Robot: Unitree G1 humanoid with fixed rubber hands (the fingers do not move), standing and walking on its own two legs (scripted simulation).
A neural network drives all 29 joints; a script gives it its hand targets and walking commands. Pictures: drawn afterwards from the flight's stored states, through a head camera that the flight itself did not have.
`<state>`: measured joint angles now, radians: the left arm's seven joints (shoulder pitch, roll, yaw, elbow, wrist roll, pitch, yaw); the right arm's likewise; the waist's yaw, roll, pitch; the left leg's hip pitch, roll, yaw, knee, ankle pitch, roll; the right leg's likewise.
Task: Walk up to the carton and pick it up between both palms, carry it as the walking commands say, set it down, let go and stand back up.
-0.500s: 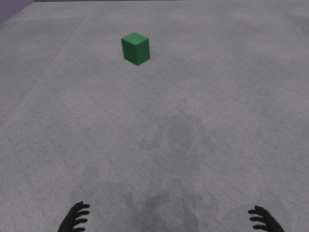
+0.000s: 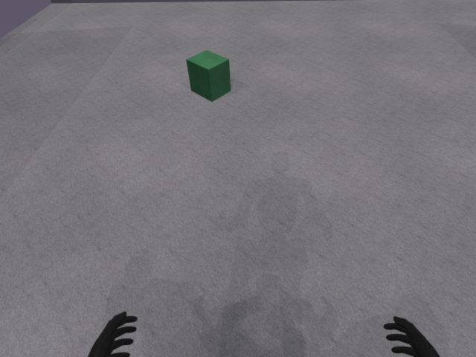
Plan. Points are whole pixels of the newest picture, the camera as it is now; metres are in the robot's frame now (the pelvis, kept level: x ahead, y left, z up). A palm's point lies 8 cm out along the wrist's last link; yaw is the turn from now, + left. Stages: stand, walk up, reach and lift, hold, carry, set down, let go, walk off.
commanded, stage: stand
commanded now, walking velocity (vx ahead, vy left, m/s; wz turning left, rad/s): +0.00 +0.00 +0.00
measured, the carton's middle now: (209, 75) +2.13 +0.21 -0.62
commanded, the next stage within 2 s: walk up in 0.66 s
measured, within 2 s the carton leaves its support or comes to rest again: neither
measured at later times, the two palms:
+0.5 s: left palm out of the picture +0.15 +0.26 -0.07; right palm out of the picture +0.12 -0.29 -0.09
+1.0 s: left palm out of the picture +0.12 +0.30 -0.06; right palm out of the picture +0.12 -0.30 -0.06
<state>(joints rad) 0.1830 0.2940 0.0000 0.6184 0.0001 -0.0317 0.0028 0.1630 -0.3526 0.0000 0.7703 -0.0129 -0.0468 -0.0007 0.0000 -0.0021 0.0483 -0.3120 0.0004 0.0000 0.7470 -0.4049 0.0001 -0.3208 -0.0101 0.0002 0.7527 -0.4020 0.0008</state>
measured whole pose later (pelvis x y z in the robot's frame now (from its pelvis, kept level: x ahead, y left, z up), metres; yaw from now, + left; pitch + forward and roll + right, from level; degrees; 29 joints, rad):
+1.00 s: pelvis +0.00 +0.01 +0.01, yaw +4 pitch -2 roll +0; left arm 0.20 0.37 0.01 0.68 0.00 -0.07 -0.04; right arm 0.23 -0.45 0.00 0.83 -0.01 -0.05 0.06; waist 0.00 -0.02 0.01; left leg -0.39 0.00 0.00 0.89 -0.39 0.00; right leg -0.26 -0.06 -0.05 0.67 -0.40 -0.01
